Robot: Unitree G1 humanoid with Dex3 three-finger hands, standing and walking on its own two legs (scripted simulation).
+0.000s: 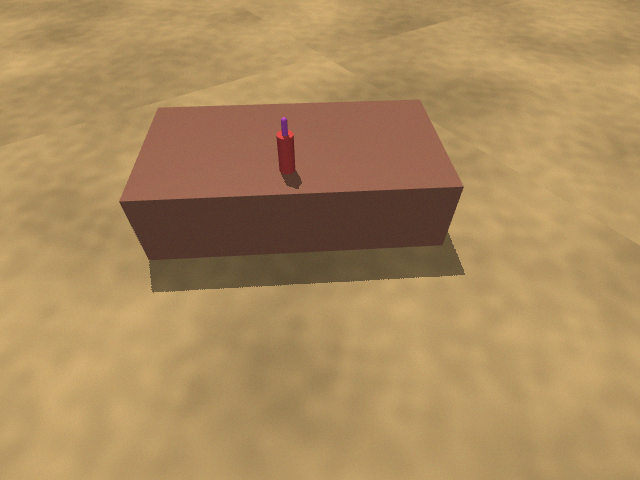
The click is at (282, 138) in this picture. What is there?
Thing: necked bottle
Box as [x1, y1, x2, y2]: [276, 117, 294, 173]
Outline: 283,117 281,119 282,129 276,134 279,169 282,173 291,173 294,171 293,134 291,131 287,129 286,119
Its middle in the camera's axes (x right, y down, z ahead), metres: -0.12 -0.37 +1.43
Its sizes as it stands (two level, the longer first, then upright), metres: 0.063 0.063 0.223
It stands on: a support 0.33 m high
